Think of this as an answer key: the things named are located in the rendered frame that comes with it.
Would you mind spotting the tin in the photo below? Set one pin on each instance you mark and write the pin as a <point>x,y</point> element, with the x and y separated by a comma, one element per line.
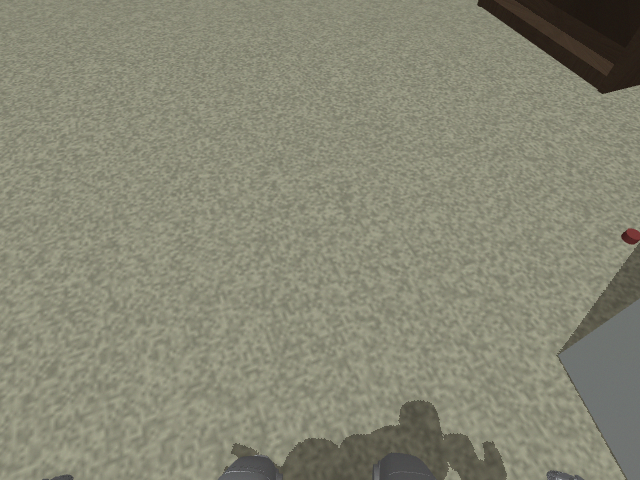
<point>631,236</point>

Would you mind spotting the bookshelf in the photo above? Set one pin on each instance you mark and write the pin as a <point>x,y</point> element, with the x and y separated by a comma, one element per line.
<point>599,40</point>

